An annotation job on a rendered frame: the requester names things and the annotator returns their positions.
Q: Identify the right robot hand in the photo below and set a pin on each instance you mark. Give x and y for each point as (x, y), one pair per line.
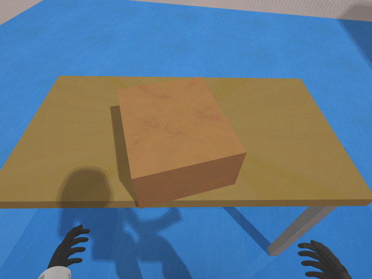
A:
(328, 263)

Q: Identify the carton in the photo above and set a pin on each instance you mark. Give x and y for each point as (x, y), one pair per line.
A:
(179, 142)

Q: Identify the table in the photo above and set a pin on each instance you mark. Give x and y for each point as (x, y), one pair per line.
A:
(73, 152)

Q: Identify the left robot hand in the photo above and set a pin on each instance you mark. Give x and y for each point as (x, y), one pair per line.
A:
(64, 250)

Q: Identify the robot left forearm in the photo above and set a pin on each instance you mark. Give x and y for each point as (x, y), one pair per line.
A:
(57, 272)

